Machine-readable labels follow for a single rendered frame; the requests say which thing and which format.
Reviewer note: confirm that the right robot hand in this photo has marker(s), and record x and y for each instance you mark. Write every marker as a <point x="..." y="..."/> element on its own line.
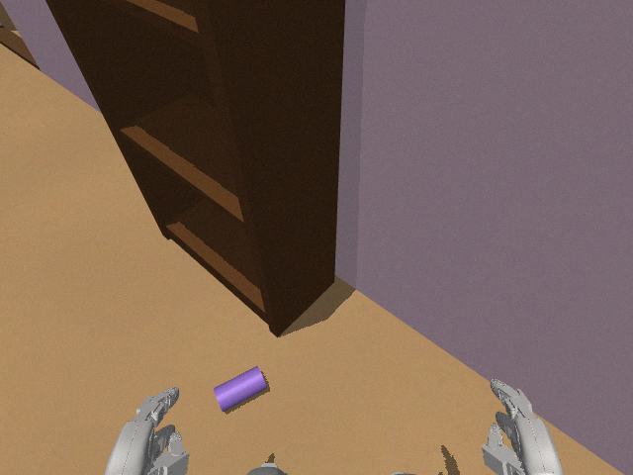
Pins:
<point x="530" y="438"/>

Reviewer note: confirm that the can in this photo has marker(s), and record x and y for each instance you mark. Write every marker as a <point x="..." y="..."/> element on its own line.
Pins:
<point x="240" y="388"/>

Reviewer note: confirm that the left robot hand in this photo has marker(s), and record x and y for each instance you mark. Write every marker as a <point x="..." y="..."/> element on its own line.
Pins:
<point x="137" y="449"/>

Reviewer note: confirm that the bookshelf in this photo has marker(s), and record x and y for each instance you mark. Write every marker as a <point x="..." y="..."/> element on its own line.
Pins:
<point x="228" y="115"/>

